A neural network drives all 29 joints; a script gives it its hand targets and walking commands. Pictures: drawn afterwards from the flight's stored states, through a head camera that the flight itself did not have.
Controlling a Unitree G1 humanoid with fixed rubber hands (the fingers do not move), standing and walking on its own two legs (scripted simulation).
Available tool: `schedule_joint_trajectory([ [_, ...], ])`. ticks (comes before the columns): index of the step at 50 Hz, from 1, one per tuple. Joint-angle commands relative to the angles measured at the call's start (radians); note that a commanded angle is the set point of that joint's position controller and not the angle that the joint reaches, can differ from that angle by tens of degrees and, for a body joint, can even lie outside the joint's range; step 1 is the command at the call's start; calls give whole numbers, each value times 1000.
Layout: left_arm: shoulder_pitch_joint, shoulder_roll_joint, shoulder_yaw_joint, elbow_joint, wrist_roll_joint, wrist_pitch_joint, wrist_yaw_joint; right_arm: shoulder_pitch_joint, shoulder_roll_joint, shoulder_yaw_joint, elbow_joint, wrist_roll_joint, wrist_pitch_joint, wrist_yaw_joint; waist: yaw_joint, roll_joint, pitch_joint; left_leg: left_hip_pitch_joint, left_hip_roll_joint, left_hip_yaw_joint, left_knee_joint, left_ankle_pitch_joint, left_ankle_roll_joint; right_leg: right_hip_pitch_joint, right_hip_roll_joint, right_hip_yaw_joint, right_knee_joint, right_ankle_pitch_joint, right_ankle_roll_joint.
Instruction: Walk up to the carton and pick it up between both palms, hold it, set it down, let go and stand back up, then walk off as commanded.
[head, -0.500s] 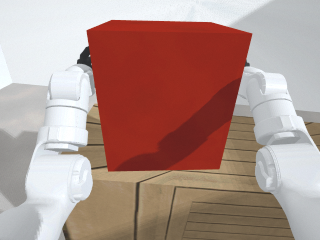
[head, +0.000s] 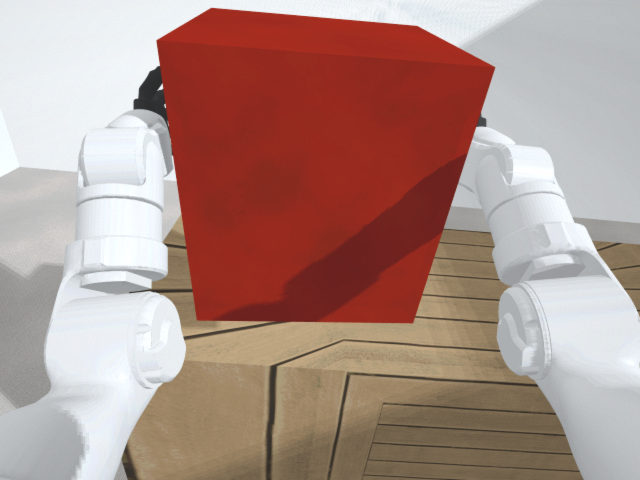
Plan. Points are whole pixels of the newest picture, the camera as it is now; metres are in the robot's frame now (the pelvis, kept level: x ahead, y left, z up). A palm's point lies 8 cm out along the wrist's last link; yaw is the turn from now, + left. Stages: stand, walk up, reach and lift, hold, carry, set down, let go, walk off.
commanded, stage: set down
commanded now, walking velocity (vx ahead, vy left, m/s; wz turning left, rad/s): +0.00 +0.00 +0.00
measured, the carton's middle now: (312, 165) +0.40 +0.01 +0.30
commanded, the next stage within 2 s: none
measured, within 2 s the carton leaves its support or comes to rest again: neither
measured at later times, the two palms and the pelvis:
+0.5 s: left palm (178, 158) +0.44 +0.19 +0.28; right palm (440, 177) +0.43 -0.17 +0.28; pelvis +0.04 +0.00 +0.00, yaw +0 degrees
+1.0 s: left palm (175, 175) +0.43 +0.19 +0.26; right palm (432, 200) +0.43 -0.16 +0.25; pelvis +0.03 +0.00 +0.00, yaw +0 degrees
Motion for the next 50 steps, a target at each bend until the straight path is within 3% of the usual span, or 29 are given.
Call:
schedule_joint_trajectory([
  [1, -751, -479, -207, 39, -81, -166, -226, -853, 552, -34, -232, -49, -161, 171, -8, 90, -169, 59, -68, 20, -166, -133, -3, 217, 78, 9, -38, -170, -15],
  [5, -735, -514, -275, 12, -103, -207, -210, -854, 522, -33, -253, -71, -232, 168, -31, 105, -189, 119, -61, 14, -148, -49, -23, 217, 82, -22, -32, -107, -14],
  [14, -642, -555, -393, -132, -149, -251, -171, -745, 547, 84, -326, -8, -280, 141, -49, 87, -303, 333, -74, 5, -39, 353, -66, 240, 85, -38, -35, 147, -7],
  [18, -626, -580, -438, -225, -177, -257, -150, -719, 576, 170, -406, 53, -279, 133, -44, 90, -356, 398, -77, -9, 8, 563, -79, 261, 92, -36, -24, 282, 4],
  [23, -618, -605, -453, -282, -190, -251, -136, -732, 604, 239, -489, 101, -274, 132, -20, 92, -363, 415, -81, -17, 30, 656, -79, 254, 94, -30, -16, 351, 11],
  [27, -607, -614, -446, -274, -188, -247, -135, -738, 610, 251, -517, 107, -273, 129, -10, 88, -366, 414, -83, -17, 33, 652, -76, 247, 92, -26, -14, 370, 13],
  [32, -617, -608, -415, -212, -173, -258, -142, -730, 610, 221, -464, 78, -276, 133, -10, 81, -330, 392, -85, -11, 18, 570, -69, 227, 87, -24, -19, 331, 12],
  [43, -626, -558, -306, 18, -116, -307, -164, -729, 568, 69, -298, -58, -319, 170, -5, 59, -193, 298, -81, 16, -61, 280, -50, 180, 71, -28, -44, 112, 3],
  [50, -708, -593, -351, 47, -156, -388, -139, -788, 581, 16, -302, -114, -388, 192, -8, 59, -249, 291, -70, 18, -77, 197, -60, 142, 70, -44, -43, 34, -5],
])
